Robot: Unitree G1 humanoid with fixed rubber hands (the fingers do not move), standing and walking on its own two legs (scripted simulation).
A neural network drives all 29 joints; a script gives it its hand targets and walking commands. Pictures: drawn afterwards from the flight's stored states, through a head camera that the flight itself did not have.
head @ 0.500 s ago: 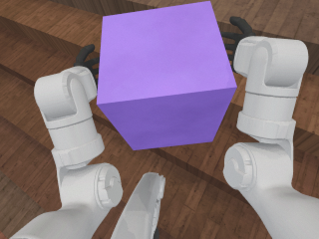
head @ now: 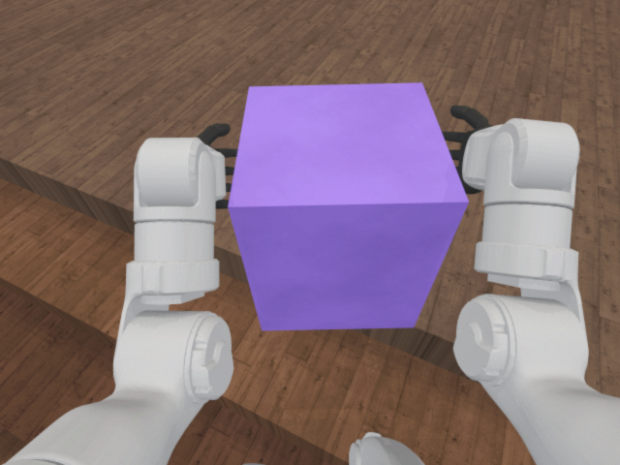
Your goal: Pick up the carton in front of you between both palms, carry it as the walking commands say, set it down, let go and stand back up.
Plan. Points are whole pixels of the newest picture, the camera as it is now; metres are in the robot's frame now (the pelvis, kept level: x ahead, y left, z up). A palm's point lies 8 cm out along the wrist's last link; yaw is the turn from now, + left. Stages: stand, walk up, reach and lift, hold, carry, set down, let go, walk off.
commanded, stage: carry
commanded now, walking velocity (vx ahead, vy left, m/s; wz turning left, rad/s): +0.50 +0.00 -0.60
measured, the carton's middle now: (336, 215) +0.40 +0.01 +0.10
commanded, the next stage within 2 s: none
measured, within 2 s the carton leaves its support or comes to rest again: neither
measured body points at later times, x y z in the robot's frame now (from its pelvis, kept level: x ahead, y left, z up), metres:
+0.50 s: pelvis +0.32 -0.07 +0.21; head +0.33 -0.12 +0.66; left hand +0.74 -0.13 +0.39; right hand +0.60 -0.39 +0.37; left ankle +0.41 -0.01 -0.49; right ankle +0.24 -0.17 -0.29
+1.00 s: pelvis +0.55 -0.32 +0.35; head +0.60 -0.34 +0.80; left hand +0.96 -0.30 +0.46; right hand +0.87 -0.59 +0.46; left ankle +0.56 -0.20 -0.19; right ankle +0.57 -0.43 -0.34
